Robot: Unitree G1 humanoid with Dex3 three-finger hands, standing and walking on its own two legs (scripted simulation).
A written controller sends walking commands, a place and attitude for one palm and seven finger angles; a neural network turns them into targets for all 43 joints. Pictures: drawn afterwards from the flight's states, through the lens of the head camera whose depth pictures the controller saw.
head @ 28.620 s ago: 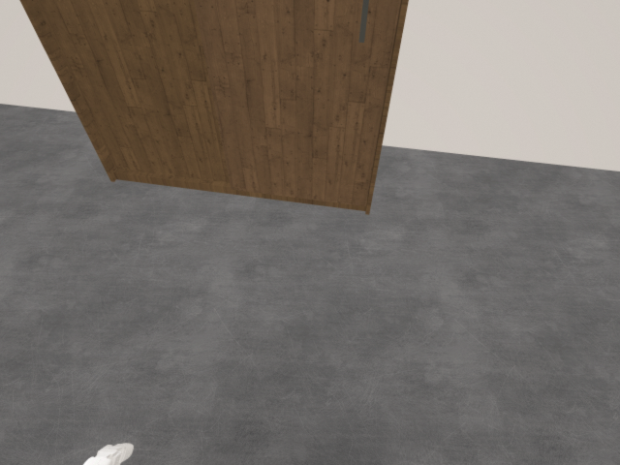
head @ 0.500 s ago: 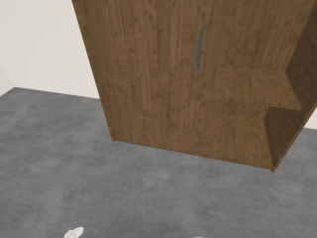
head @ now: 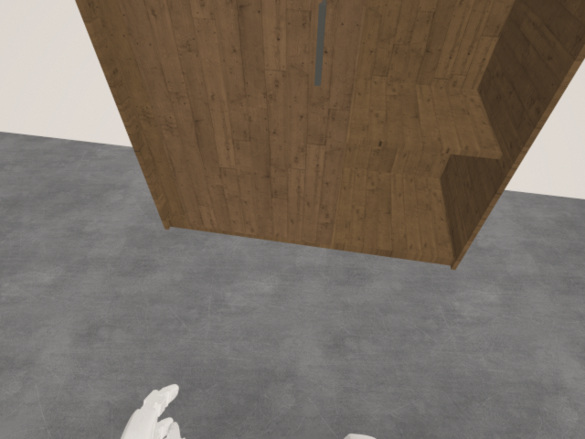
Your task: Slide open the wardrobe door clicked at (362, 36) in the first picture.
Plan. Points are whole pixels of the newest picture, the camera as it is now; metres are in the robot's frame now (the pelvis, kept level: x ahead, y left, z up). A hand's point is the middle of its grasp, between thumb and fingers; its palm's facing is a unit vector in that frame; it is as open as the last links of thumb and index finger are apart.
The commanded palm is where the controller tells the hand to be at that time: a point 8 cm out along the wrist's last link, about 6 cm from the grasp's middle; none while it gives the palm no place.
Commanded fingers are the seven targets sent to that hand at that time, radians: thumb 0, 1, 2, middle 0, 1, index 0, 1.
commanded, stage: stop stepping back and stand still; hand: right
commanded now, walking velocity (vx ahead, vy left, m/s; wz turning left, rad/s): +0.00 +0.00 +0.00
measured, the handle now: (320, 44) +0.98 -0.06 +0.12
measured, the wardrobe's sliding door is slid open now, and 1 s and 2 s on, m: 0.51 0.51 0.51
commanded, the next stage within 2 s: let the arm hang, fingers relaxed in 0.64 s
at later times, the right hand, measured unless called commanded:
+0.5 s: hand (562, 271) +0.26 -0.28 +0.17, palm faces +0.38 +0.78 -0.50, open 7.4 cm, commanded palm +0.20 -0.32 +0.19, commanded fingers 0.00 -0.90 -0.90 0.20 0.30 0.20 0.30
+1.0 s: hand out of the picture +0.13 -0.23 -0.14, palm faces -0.06 +0.97 -0.23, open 7.4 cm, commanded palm none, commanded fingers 0.00 -0.90 -0.90 0.20 0.30 0.20 0.30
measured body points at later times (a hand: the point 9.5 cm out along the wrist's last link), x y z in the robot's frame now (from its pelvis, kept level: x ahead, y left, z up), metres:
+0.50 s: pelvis +0.05 -0.02 +0.01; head +0.07 -0.03 +0.46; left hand +0.20 +0.22 -0.08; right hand +0.23 -0.32 +0.19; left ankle +0.02 +0.09 -0.72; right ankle +0.06 -0.14 -0.73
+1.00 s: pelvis +0.02 -0.04 +0.01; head +0.03 -0.04 +0.46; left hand +0.14 +0.22 -0.12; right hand +0.13 -0.28 -0.12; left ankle +0.02 +0.09 -0.73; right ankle +0.06 -0.14 -0.73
